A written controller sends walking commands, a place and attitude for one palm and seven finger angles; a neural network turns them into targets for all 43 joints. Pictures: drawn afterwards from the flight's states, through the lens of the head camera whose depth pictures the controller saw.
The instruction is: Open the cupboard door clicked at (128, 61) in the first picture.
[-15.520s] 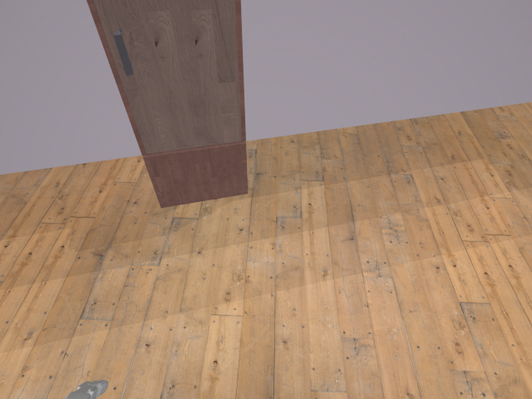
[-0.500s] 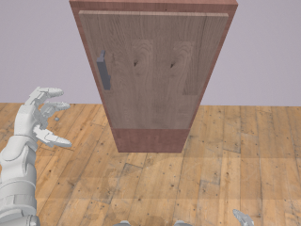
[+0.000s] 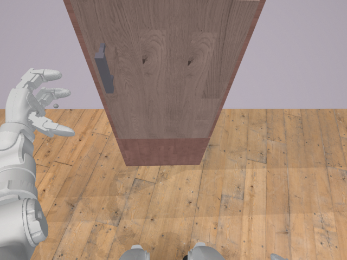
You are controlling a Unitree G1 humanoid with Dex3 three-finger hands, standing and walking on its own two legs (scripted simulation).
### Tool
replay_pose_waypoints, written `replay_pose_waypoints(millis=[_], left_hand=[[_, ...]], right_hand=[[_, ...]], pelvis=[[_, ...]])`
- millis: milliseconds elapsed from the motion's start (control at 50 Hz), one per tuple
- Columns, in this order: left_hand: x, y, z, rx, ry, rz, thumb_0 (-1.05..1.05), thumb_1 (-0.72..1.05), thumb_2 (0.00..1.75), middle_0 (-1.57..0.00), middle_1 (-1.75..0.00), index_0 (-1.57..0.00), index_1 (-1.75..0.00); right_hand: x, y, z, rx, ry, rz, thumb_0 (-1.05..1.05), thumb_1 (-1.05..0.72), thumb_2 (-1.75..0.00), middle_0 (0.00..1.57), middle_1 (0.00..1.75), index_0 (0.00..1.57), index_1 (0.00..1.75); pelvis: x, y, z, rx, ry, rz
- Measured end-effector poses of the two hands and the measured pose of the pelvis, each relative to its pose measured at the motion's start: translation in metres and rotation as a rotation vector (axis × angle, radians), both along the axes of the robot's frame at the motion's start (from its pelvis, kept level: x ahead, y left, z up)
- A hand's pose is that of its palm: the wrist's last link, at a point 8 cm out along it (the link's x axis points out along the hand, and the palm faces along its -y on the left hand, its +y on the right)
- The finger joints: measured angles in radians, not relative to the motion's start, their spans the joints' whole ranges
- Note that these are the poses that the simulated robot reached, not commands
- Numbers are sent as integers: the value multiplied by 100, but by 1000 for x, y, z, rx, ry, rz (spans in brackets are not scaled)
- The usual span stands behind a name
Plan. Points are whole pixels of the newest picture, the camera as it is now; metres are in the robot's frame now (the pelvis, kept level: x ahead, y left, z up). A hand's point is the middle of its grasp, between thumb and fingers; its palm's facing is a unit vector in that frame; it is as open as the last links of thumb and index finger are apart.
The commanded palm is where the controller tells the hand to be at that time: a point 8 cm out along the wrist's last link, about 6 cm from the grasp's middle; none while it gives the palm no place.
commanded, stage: move the hooked fingers beside the handle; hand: left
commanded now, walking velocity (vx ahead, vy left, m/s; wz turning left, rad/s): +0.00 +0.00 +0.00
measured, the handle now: (106, 69) +0.57 +0.17 +0.07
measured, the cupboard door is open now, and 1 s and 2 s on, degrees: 0 0 0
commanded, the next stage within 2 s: slide the fingers in behind the handle in 1.32 s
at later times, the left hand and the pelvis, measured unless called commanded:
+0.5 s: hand (70, 83) +0.51 +0.24 +0.08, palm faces +0.00 -1.00 -0.01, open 14.0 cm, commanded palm +0.49 +0.29 +0.07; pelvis +0.00 +0.01 -0.01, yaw -1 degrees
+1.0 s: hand (66, 85) +0.50 +0.25 +0.08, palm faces +0.00 -1.00 -0.02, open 14.0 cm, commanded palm +0.48 +0.29 +0.07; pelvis +0.01 +0.02 -0.01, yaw -1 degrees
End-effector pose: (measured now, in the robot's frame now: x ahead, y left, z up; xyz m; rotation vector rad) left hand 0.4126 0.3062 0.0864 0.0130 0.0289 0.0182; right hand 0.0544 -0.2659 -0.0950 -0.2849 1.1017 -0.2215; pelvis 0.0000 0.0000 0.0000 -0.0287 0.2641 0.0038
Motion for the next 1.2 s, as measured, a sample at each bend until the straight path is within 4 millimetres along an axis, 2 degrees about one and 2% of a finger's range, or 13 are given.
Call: replay_pose_waypoints(millis=[200,420,600,680,780,880,1000,1100,1200], left_hand=[[27,-1,-4,-9,11,-23,-2,-50,30,-30,-120,-30,-120],[63,-13,-4,-16,23,-30,-2,-50,30,-30,-120,-30,-120],[86,-9,-5,-16,11,-9,-2,-50,30,-31,-120,-30,-120],[88,-6,-8,9,17,-24,-2,-50,30,-30,-120,-30,-120],[81,-5,-13,-14,15,-30,-2,-50,30,-30,-120,-30,-120],[75,-3,-17,-23,19,-13,-2,-50,30,-30,-120,-30,-120],[68,-4,-8,3,-13,-18,-2,-50,30,-30,-120,-30,-120],[68,-10,-13,-26,37,-22,-2,-50,30,-30,-120,-30,-120],[70,-13,-14,2,17,-14,-2,-50,30,-30,-120,-30,-120]], right_hand=[[-29,0,-4,-21,104,-41,0,-91,-90,20,30,20,30],[-55,9,-6,-17,185,-83,0,-91,-90,20,30,20,30],[-73,18,-6,-11,259,-112,0,-91,-90,20,30,20,30],[-78,21,-4,-6,288,-125,0,-91,-90,20,30,20,30],[-75,24,-2,5,302,-132,0,-91,-90,20,30,20,30],[-62,23,-1,1,278,-121,0,-91,-90,20,30,20,30],[-42,22,-3,3,229,-93,0,-91,-90,20,30,20,30],[-30,21,-6,3,198,-64,0,-91,-90,20,30,20,30],[-29,19,-8,0,179,-60,0,-91,-90,20,30,20,30]], pelvis=[[-2,3,-5,-11,36,1],[-1,10,-10,-19,73,-7],[1,14,-13,-25,107,-17],[5,16,-12,-28,117,-23],[12,18,-9,-29,112,-28],[14,19,-8,-33,100,-21],[15,20,-7,-36,86,-10],[11,18,-8,-34,81,1],[8,16,-11,-30,90,-6]])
